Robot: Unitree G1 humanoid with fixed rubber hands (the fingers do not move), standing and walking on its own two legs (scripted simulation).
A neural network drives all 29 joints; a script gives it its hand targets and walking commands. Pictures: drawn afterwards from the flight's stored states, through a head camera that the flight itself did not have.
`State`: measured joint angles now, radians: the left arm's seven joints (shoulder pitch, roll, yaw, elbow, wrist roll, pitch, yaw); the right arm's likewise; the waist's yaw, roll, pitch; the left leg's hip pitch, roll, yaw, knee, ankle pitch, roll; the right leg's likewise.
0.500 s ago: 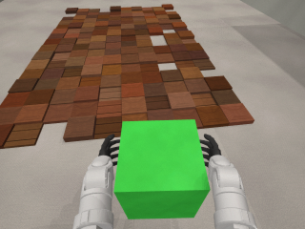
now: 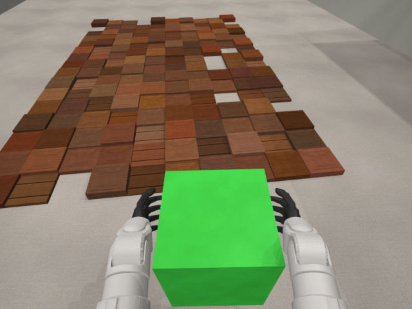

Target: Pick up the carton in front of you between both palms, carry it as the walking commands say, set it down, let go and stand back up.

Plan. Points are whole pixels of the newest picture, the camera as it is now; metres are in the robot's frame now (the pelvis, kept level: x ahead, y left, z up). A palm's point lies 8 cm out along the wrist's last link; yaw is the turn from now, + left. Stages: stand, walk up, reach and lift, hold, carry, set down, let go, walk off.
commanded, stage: reach and lift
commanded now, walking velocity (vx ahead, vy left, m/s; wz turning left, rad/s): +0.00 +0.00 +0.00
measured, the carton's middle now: (216, 240) +0.29 +0.00 -0.04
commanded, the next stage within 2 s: hold in 0.10 s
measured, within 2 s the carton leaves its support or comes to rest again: neither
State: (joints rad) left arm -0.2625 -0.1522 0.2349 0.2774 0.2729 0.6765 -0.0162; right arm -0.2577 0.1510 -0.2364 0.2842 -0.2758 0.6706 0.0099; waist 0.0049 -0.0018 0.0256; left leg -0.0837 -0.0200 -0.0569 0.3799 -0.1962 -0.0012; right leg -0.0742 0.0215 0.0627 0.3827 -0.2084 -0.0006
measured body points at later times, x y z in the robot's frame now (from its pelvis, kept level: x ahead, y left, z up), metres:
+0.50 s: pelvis -0.02 +0.00 +0.00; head -0.06 +0.00 +0.45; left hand +0.28 +0.15 +0.04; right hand +0.28 -0.15 +0.04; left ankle +0.01 +0.12 -0.74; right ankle +0.01 -0.12 -0.74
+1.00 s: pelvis -0.01 +0.00 +0.00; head -0.05 +0.00 +0.45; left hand +0.29 +0.15 +0.04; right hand +0.29 -0.15 +0.04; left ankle +0.01 +0.12 -0.74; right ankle +0.01 -0.12 -0.74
